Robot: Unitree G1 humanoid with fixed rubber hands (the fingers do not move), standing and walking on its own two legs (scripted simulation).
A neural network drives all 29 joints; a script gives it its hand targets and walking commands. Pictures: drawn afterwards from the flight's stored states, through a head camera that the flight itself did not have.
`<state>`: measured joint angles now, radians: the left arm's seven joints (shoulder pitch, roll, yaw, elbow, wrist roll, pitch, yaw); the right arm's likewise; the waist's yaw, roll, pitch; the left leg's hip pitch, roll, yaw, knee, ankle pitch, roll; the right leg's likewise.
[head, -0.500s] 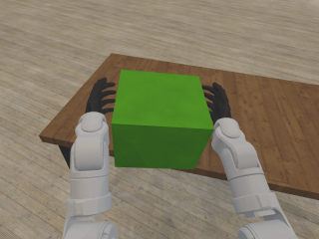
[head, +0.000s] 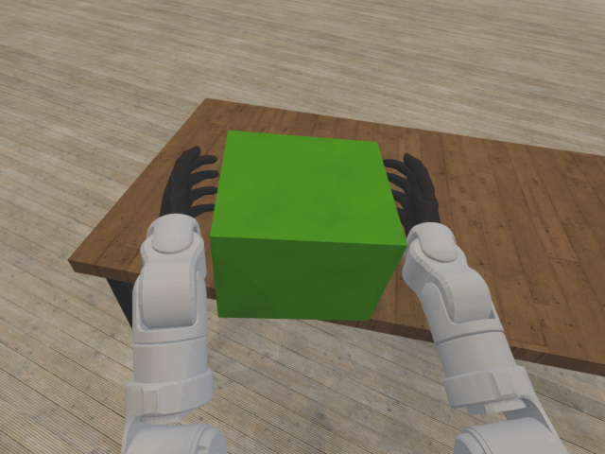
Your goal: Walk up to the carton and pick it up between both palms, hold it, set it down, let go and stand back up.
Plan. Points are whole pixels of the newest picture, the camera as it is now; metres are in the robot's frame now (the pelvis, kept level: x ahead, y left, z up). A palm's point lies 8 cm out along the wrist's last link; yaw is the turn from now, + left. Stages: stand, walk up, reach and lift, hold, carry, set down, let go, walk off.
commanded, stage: hold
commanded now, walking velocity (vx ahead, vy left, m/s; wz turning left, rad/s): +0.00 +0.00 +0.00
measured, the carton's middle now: (299, 227) +0.37 +0.01 +0.14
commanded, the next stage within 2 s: none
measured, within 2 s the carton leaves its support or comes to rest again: neither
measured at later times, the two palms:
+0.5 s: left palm (179, 214) +0.35 +0.15 +0.18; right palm (419, 219) +0.35 -0.13 +0.17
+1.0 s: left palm (180, 214) +0.35 +0.15 +0.18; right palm (420, 220) +0.35 -0.13 +0.17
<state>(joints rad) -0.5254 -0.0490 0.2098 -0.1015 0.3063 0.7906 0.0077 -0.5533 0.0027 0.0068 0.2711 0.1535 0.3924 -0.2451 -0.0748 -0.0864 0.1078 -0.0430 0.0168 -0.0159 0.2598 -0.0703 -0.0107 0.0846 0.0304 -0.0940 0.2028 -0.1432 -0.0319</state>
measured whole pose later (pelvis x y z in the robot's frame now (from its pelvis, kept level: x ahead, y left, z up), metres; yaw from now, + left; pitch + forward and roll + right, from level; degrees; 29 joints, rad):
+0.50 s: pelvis +0.00 +0.00 +0.00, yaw +0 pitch -9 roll -1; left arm -0.51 -0.05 0.21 -0.13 0.31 0.81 0.00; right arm -0.54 0.00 0.02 0.24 0.17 0.41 -0.26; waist -0.08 -0.08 0.11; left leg -0.03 0.02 -0.02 0.26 -0.07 -0.01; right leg 0.10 0.03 -0.09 0.19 -0.14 -0.03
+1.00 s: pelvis +0.00 +0.00 +0.00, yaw +0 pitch -9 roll -1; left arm -0.52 -0.05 0.21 -0.11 0.30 0.80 0.00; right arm -0.54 0.00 0.02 0.26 0.16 0.40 -0.26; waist -0.07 -0.09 0.11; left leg -0.03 0.02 -0.02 0.26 -0.07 -0.01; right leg 0.10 0.03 -0.10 0.20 -0.14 -0.03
